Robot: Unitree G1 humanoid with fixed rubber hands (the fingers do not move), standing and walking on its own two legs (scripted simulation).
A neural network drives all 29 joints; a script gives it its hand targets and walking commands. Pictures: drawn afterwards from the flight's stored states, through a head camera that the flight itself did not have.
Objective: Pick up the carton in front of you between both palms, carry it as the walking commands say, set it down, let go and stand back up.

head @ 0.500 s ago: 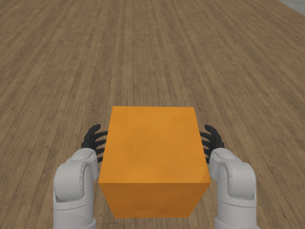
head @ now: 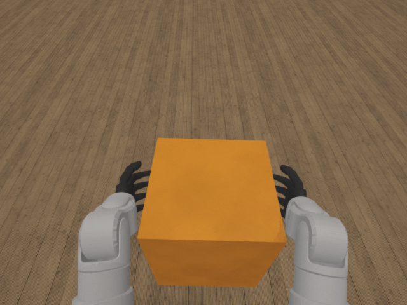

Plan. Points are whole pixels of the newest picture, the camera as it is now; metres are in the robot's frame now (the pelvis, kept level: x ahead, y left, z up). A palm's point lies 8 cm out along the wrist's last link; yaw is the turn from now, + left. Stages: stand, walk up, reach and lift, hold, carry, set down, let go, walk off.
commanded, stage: carry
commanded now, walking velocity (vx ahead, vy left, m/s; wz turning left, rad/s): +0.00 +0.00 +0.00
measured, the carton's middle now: (209, 216) +0.28 +0.00 +0.00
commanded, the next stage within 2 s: hold in 1.54 s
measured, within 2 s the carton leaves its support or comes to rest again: neither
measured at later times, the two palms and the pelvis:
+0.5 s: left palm (121, 163) +0.35 +0.17 +0.09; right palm (272, 162) +0.36 -0.13 +0.09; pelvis +0.09 +0.02 +0.00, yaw +0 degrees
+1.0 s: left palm (118, 188) +0.32 +0.18 +0.06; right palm (269, 188) +0.32 -0.12 +0.06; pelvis +0.06 +0.03 +0.00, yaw +0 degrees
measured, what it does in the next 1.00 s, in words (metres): steps on the spot: left foot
